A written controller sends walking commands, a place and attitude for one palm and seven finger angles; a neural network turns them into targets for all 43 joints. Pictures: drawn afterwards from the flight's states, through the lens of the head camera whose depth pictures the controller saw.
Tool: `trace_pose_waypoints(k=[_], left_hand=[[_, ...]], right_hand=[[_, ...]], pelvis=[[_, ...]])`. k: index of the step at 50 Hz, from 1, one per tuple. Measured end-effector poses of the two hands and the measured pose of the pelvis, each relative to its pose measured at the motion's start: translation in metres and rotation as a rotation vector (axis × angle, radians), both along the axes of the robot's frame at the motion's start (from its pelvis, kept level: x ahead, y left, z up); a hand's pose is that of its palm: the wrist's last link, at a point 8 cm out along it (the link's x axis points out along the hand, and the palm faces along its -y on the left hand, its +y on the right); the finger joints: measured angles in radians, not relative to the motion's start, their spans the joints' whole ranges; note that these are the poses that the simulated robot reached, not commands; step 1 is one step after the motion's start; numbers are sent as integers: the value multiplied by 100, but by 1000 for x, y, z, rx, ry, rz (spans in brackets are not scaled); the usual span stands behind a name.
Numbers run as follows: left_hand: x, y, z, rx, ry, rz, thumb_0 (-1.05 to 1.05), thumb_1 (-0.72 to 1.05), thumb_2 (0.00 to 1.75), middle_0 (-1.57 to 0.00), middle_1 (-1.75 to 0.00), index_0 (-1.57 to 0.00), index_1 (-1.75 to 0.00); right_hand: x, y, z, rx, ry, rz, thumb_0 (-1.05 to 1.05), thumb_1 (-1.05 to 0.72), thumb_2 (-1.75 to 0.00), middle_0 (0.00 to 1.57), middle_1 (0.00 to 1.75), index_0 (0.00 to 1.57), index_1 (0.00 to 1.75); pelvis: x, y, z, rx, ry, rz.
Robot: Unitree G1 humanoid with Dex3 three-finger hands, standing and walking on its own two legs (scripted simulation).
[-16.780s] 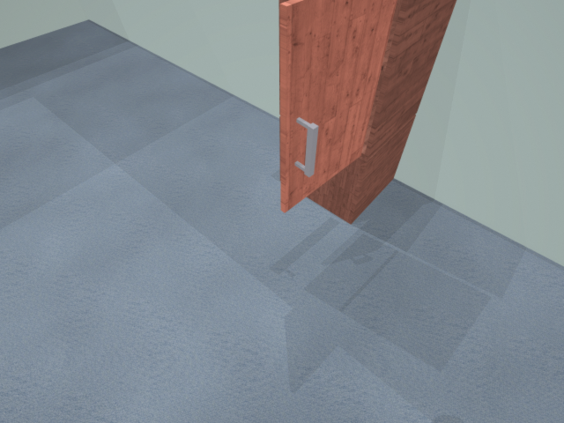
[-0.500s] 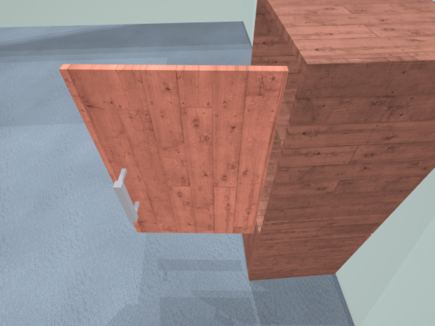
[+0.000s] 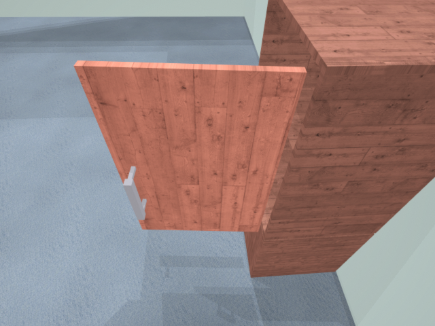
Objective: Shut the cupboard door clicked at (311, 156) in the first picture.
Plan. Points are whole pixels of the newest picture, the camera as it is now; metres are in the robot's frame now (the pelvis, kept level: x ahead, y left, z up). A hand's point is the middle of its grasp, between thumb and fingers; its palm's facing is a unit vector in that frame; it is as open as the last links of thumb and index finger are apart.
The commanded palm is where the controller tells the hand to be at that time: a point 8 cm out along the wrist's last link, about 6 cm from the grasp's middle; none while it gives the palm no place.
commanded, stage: look again from close up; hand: left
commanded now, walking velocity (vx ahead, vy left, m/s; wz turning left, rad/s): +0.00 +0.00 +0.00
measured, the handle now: (137, 194) +0.43 +0.24 -0.09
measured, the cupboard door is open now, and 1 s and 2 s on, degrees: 85 85 85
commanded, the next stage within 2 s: raise the hand and make a fist in 0.16 s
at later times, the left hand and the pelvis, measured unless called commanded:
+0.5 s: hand (119, 279) +0.20 +0.19 -0.01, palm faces +0.17 -0.98 -0.06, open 7.0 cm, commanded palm +0.09 +0.24 -0.07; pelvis -0.04 +0.01 -0.03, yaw +2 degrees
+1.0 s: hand out of the picture +0.14 +0.17 -0.09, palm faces -0.10 -0.99 +0.03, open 4.6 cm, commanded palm +0.10 +0.24 -0.07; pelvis -0.09 +0.00 -0.13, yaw +2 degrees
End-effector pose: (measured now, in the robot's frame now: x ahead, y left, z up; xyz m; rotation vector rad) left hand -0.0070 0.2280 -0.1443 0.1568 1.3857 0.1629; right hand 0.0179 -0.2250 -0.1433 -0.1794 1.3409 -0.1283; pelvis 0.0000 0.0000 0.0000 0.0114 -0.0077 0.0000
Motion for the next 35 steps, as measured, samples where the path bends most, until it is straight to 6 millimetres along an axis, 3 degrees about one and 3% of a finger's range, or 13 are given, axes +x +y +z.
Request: trace_pose_waypoints(k=[14,16,19,22,25,27,29,33,35], left_hand=[[-6,9,0,-1,10,-8,0,91,90,-20,-30,-20,-30],[23,19,17,18,-185,69,1,91,90,-20,-30,-20,-30],[88,26,74,76,-620,69,2,91,90,-21,-31,-21,-31],[145,21,123,74,-982,23,2,91,90,-23,-34,-23,-34],[174,10,141,-8,-1249,-37,1,91,90,-26,-37,-26,-38],[172,1,134,-93,-1381,-85,1,91,90,-29,-41,-29,-41],[157,-5,112,-157,-1436,-123,0,91,90,-32,-44,-32,-44],[103,0,49,-181,-1296,-84,0,91,90,-39,-51,-40,-52],[76,10,31,-135,-1223,-44,1,90,90,-43,-55,-43,-55]], right_hand=[[-14,11,1,4,27,-10,1,-92,-90,20,30,20,30],[-7,9,5,-34,-87,-11,1,-92,-90,20,30,20,30],[13,3,12,-46,-306,-5,1,-92,-90,20,30,20,30],[40,-3,14,-31,-483,28,1,-91,-90,20,30,20,30],[66,-10,17,-32,-616,65,1,-91,-90,20,30,20,30],[81,-15,19,-42,-682,103,1,-91,-90,20,30,20,30],[95,-19,19,-58,-731,148,1,-91,-90,20,30,20,30],[119,-24,11,-87,-801,227,1,-91,-90,20,30,20,30],[129,-21,3,-90,-827,256,1,-91,-90,20,30,20,30]], pelvis=[[-5,11,1,-6,6,-1],[-11,12,-3,-10,1,-3],[-16,14,-7,8,11,17],[-27,15,-18,9,53,46],[-43,11,-33,4,125,38],[-53,5,-48,11,176,25],[-62,0,-65,16,212,22],[-77,-6,-98,0,251,38],[-82,-8,-111,-16,264,46]])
